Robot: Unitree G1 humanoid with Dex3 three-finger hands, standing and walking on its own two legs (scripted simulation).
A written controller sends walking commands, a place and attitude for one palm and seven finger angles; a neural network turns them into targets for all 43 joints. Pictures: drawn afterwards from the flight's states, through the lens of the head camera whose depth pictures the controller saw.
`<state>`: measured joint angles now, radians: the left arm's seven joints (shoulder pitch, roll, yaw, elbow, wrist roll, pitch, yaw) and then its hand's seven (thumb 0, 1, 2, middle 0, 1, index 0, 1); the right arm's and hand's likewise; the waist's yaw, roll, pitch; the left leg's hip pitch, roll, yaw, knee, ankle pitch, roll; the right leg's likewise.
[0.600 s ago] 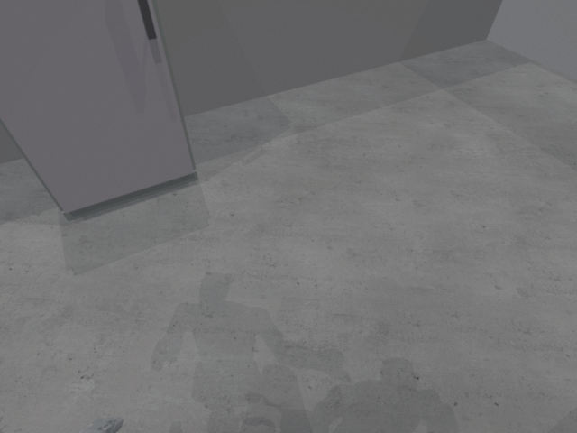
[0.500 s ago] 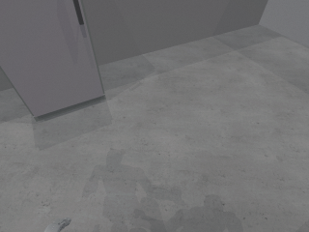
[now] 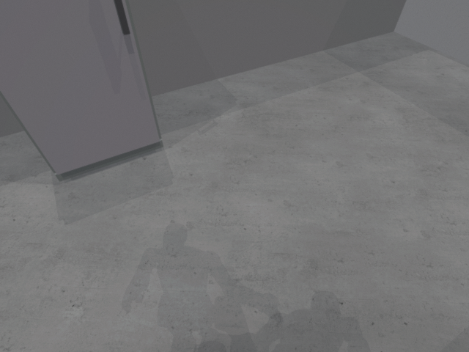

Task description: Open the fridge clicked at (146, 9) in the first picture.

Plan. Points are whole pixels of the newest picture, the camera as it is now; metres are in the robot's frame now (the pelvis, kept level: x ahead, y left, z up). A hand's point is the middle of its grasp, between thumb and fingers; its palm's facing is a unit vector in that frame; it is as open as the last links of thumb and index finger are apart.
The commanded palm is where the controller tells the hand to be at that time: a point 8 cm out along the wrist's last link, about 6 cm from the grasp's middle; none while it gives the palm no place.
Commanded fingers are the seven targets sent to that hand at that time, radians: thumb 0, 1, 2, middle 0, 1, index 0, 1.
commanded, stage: stand and wait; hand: right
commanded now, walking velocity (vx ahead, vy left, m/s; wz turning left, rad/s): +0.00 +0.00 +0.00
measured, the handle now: out of the picture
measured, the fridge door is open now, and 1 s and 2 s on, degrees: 0 0 0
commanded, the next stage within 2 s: look at it before walking up in 0.22 s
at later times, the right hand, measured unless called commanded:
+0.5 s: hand out of the picture +0.07 -0.24 -0.15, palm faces -0.03 +0.95 -0.33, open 7.4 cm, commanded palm none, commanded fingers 0.00 -0.90 -0.90 0.20 0.30 0.20 0.30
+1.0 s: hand out of the picture +0.07 -0.24 -0.15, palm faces -0.02 +0.94 -0.33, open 7.4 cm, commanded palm none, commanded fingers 0.00 -0.90 -0.90 0.20 0.30 0.20 0.30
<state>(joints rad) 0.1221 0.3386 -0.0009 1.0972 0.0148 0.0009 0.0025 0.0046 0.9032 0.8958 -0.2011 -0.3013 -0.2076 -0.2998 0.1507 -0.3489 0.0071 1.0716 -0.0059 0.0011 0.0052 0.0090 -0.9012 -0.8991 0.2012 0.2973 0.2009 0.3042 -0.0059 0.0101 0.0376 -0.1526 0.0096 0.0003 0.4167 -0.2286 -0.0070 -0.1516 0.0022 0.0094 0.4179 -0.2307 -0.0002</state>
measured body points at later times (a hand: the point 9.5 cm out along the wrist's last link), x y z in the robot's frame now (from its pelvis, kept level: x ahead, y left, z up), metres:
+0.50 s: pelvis -0.01 +0.00 +0.00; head +0.00 +0.00 +0.45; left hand +0.07 +0.30 -0.13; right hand +0.08 -0.29 -0.13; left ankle +0.00 +0.12 -0.74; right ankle +0.00 -0.12 -0.74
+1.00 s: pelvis +0.00 +0.01 +0.00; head +0.00 +0.01 +0.45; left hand +0.08 +0.30 -0.13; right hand +0.08 -0.29 -0.13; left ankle +0.00 +0.12 -0.74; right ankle +0.00 -0.12 -0.74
